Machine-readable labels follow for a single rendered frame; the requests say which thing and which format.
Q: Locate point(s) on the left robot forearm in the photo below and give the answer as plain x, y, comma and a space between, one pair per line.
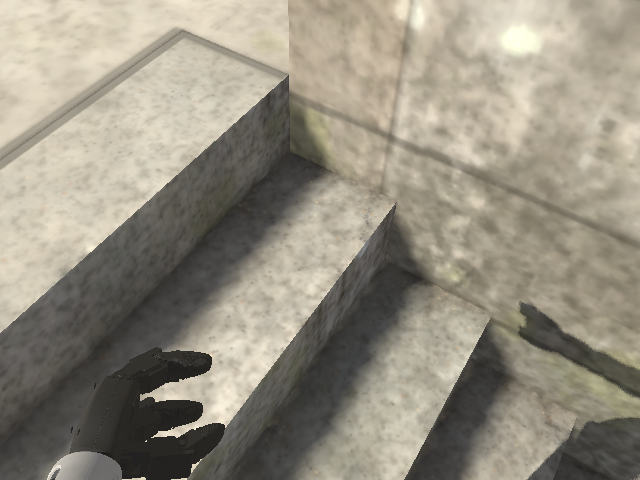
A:
86, 465

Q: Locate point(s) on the robot left hand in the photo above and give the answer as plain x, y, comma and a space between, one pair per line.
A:
116, 423

